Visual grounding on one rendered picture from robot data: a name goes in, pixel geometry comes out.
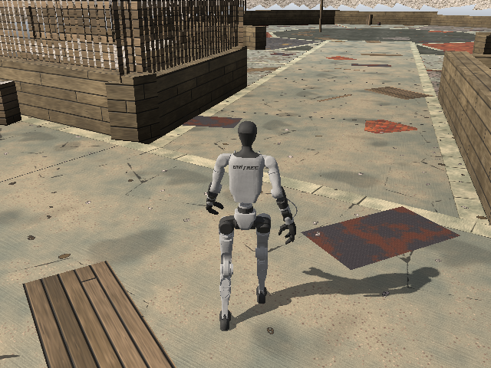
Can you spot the robot right foot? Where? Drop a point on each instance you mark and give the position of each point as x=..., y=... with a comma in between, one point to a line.
x=261, y=296

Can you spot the robot left forearm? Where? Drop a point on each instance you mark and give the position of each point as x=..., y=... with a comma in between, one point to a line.
x=211, y=197

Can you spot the robot right forearm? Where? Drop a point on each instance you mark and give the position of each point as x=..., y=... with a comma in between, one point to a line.
x=284, y=209

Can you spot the robot left hand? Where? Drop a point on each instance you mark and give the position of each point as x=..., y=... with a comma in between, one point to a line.
x=210, y=210

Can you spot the left robot upper arm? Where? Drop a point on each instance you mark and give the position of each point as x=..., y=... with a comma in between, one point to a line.
x=218, y=172

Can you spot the robot left shin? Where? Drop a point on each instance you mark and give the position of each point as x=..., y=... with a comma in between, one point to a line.
x=225, y=291

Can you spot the robot right hand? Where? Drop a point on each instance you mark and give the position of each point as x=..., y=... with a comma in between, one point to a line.
x=291, y=234

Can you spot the right robot upper arm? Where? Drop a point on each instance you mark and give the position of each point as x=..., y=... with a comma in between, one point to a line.
x=274, y=176

